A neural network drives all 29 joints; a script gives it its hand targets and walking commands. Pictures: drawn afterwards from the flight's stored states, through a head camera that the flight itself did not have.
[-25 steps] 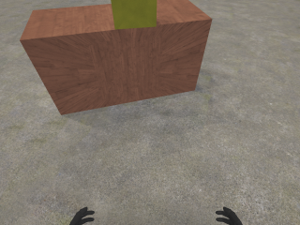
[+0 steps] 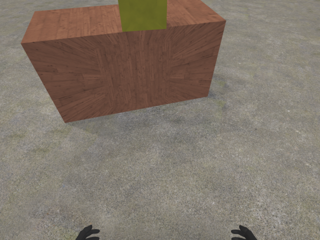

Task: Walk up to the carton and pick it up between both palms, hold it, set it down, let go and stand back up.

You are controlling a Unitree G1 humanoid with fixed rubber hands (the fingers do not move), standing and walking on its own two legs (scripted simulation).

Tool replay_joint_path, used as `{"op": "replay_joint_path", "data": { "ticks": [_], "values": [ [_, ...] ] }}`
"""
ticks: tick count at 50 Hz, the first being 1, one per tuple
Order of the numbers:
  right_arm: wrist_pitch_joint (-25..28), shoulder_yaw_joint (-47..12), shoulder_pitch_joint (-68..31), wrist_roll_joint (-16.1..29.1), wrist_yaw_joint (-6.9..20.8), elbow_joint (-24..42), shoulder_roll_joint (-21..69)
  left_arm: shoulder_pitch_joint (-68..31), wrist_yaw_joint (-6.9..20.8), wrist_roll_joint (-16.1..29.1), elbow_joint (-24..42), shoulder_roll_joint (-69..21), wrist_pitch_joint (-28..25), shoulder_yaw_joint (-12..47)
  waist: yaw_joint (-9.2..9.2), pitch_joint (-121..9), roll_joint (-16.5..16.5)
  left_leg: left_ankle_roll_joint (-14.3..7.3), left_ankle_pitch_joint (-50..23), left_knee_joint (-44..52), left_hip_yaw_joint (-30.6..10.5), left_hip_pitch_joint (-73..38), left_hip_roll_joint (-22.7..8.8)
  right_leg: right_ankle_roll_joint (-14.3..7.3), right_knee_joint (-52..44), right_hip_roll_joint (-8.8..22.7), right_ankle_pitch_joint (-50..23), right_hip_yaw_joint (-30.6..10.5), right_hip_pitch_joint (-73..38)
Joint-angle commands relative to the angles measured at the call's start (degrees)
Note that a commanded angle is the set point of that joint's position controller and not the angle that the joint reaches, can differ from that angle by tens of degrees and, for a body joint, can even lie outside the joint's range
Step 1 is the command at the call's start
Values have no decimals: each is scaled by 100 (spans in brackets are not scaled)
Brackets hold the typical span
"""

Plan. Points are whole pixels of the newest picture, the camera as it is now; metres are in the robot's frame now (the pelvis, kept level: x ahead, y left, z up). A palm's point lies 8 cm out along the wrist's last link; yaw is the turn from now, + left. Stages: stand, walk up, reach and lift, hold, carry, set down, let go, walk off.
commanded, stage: stand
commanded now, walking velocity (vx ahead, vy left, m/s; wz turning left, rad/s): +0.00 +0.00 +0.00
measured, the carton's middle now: (142, 4) +1.40 +0.12 +0.07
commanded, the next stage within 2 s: walk up in 0.38 s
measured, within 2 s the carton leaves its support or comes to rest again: neither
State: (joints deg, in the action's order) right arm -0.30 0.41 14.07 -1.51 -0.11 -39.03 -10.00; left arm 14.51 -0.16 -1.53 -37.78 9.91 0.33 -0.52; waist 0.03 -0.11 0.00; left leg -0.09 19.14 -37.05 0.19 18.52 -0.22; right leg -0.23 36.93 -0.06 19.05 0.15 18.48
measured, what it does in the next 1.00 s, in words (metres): walks ahead: left foot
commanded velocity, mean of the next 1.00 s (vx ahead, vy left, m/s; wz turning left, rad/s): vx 0.00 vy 0.00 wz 0.00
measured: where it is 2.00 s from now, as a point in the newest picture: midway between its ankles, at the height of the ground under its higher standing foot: (146, 187)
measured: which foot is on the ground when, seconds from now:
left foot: down 0.00-0.66, up 0.68-0.90, down 0.92-1.00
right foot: down 0.00-0.92, up 0.94-1.00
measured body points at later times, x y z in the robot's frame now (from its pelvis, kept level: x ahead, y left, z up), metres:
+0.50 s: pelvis +0.00 +0.00 +0.00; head +0.01 +0.00 +0.45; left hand +0.12 +0.23 -0.11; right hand +0.12 -0.23 -0.12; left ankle +0.00 +0.12 -0.72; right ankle +0.00 -0.12 -0.72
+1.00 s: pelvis +0.10 +0.09 -0.02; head +0.08 +0.11 +0.42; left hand +0.11 +0.37 -0.16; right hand +0.19 -0.18 -0.12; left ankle +0.15 +0.20 -0.72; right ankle +0.03 -0.07 -0.69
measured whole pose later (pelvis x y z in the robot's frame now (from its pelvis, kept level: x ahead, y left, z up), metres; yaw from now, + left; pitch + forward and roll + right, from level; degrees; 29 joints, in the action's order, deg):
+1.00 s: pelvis +0.10 +0.09 -0.02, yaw +4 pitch -3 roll +1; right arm 2.8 3.9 22.9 -2.0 0.8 -38.5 -14.1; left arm 24.4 1.7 -3.9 -45.3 17.9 -0.3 -3.0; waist 0.5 0.5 -3.9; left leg -1.6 20.5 -47.1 4.0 23.6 0.0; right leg -1.9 60.7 4.4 37.0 -2.4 16.3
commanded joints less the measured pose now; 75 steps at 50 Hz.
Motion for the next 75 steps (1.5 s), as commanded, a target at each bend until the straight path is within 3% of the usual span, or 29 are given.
{"op": "replay_joint_path", "data": {
  "ticks": [1,28,29,30,31,32,33,35,37,41,43,44,45,46,47,48,49,52,55,58,62,65,68,70,71,72,73,74,75],
  "values": [
    [88,148,-48,2,-21,400,-482,-41,-21,2,381,484,-95,-148,0,-197,7,-179,-809,705,-347,-71,-239,-188,-688,265,-809,-360,-77],
    [89,217,83,13,-67,70,-476,106,-70,11,78,472,-99,-223,0,-100,7,-220,-909,866,-381,-188,-270,-231,-845,296,-923,-400,-198],
    [176,347,686,-109,89,35,-790,743,43,-192,87,827,-229,-376,-59,-883,-83,-389,2273,387,-665,-51,-194,-468,-761,451,2375,-698,-904],
    [195,336,476,-115,152,97,-750,877,60,-189,62,961,-271,-438,-210,-181,-272,-358,2640,140,-669,1084,-86,-680,-1188,730,3237,-1373,-995],
    [196,269,258,-155,198,178,-624,1168,41,-170,-68,1154,-285,-483,-367,66,-588,-186,2226,-494,-235,1840,127,-961,-1930,1322,3867,-2194,-1294],
    [213,237,-65,-184,241,370,-545,1228,-1,-144,-148,1380,-298,-548,-458,706,-881,-64,1475,-1313,172,2360,109,-1355,-2526,2109,4130,-3021,-1122],
    [253,279,-193,-231,281,490,-629,1199,-60,-170,-175,1429,-335,-584,-522,1149,-820,-48,1421,-1673,-112,2810,-219,-1570,-2668,2452,3729,-3371,-1135],
    [341,324,-258,-157,337,517,-741,1213,-79,-198,-255,1317,-446,-538,-570,1280,-651,46,1325,-1567,-277,3159,-425,-1559,-2687,2442,2928,-3072,-1549],
    [378,375,-179,-115,390,525,-751,968,-66,-218,-299,1274,-523,-504,-423,1053,-654,85,1240,-1382,-330,2549,-486,-1351,-2668,2169,2595,-2437,-1243],
    [373,417,743,-28,435,393,-622,-69,40,-192,-259,1406,-503,-500,255,511,-1072,-36,-88,-440,124,-142,-301,-856,-2208,1248,2060,-721,198],
    [385,542,1810,12,330,13,-748,-372,91,-272,-189,1320,-395,-426,743,225,-480,-30,-1013,90,685,-1960,85,-641,-1001,656,2318,-10,1181],
    [372,662,2348,-26,232,-171,-957,-19,117,-317,-238,1094,-332,-337,866,-42,167,-31,-727,37,654,-2676,210,-516,88,408,2350,200,1541],
    [353,773,2766,-76,142,-209,-1179,390,173,-333,-287,782,-277,-186,1033,-254,1115,-54,75,214,63,-3031,-69,-400,1760,137,2394,570,1998],
    [346,730,2825,-157,40,-11,-1458,602,259,-294,-83,375,-236,1,894,-20,1881,-210,2544,1377,-2528,-2376,-1213,-180,3274,-119,2277,222,2649],
    [304,629,2209,-67,-54,269,-1647,878,271,-198,59,681,-160,-95,498,526,1187,-637,4662,2810,-4653,-1403,-2117,-104,3502,-12,2004,-231,2742],
    [248,719,1952,77,-119,286,-2014,892,234,-171,169,963,-109,-171,329,834,1242,-1234,5515,3333,-5567,-796,-2582,-61,3894,257,2199,-179,2757],
    [284,636,1731,183,-118,323,-1858,556,210,-229,278,1164,-134,-182,246,1282,886,-1363,5363,3460,-5598,-567,-2556,-10,4084,456,1723,-309,3054],
    [486,474,1441,11,-94,214,-1450,522,248,-137,55,1205,-264,-183,137,1425,629,-1111,2956,2675,-3336,-322,-1971,-11,3138,671,695,-397,2751],
    [595,334,1446,35,-43,-80,-1060,542,308,-104,31,1062,-245,-175,-11,1233,694,-897,1909,2803,-2130,383,-1262,96,2708,536,-213,-206,1915],
    [623,361,1380,60,-39,-229,-1091,350,365,-137,46,914,-147,-100,-135,1035,823,-1028,1466,2843,-1481,144,-1094,221,2362,476,-1093,18,2049],
    [723,310,1922,1,15,-422,-945,-715,361,-201,280,778,-222,-8,319,991,438,-929,-130,2490,-920,-709,-900,149,1081,516,-2002,234,2135],
    [688,325,1888,-126,12,-433,-1143,-1085,335,-195,367,608,-300,18,446,796,621,-901,-1092,2100,-686,-1211,-990,22,20,455,-1971,391,1672],
    [587,329,1867,-249,0,-385,-1307,-426,221,-269,139,664,-362,-91,278,591,701,-841,-1568,1607,-832,-1414,-1319,-103,-501,360,-1687,368,619],
    [513,235,1977,-262,25,-373,-1131,917,83,-323,-244,1040,-440,-316,-253,-20,-43,-653,-1897,-371,-363,-941,-759,-292,-581,109,-1343,376,-1121],
    [461,106,2378,-213,55,-389,-827,1561,49,-369,-327,1284,-442,-397,-379,-683,-573,-491,-844,-1794,-85,-195,-359,-378,-282,787,-585,-493,-2205],
    [365,-3,3037,-100,60,-310,-508,1909,39,-382,-298,1773,-412,-499,-264,-1187,-1618,-137,1248,-3259,29,1089,189,-800,-546,2175,43,-2911,-3280],
    [286,117,2855,69,18,-115,-901,1792,-33,-30,-227,2032,-327,-651,-464,-1017,-1650,-46,1333,-3930,-35,1998,341,-1386,-1895,2640,1443,-4587,-3303],
    [279,176,2220,-46,0,-56,-1068,1584,-91,91,-124,1770,-272,-595,-508,-711,-1119,-114,933,-4214,-320,2064,-4,-1400,-2478,2724,2382,-4804,-2700],
    [305,229,1556,-99,25,131,-1223,1387,-101,151,-40,1422,-287,-441,-579,-144,-708,-143,698,-4257,-529,2015,-53,-1114,-2677,2480,1901,-4046,-2093]
  ]
}}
